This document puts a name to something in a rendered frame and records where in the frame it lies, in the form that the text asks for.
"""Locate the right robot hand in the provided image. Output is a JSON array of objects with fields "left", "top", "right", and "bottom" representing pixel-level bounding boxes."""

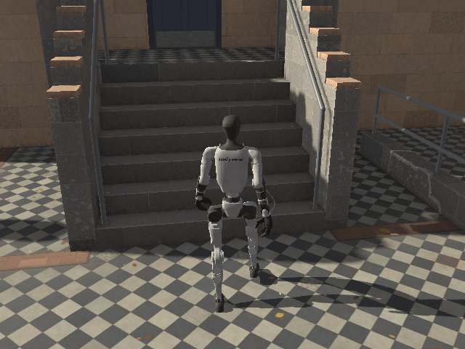
[{"left": 255, "top": 215, "right": 272, "bottom": 238}]

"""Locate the right robot forearm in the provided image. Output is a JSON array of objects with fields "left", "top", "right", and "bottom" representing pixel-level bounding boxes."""
[{"left": 256, "top": 178, "right": 271, "bottom": 217}]

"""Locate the robot left upper arm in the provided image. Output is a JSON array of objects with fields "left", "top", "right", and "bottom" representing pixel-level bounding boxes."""
[{"left": 199, "top": 146, "right": 217, "bottom": 185}]

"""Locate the robot head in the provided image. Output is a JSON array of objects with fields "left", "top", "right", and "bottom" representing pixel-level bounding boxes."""
[{"left": 219, "top": 115, "right": 244, "bottom": 151}]

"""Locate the left robot forearm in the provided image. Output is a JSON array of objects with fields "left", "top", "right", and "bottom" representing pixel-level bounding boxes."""
[{"left": 195, "top": 174, "right": 207, "bottom": 201}]

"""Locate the right robot thigh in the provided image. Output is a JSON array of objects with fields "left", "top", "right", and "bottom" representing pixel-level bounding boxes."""
[{"left": 242, "top": 201, "right": 257, "bottom": 238}]

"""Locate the left robot hand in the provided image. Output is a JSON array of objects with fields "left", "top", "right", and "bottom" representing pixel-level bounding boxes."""
[{"left": 195, "top": 197, "right": 212, "bottom": 211}]

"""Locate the robot right upper arm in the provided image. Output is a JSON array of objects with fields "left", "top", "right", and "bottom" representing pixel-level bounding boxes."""
[{"left": 246, "top": 146, "right": 263, "bottom": 188}]

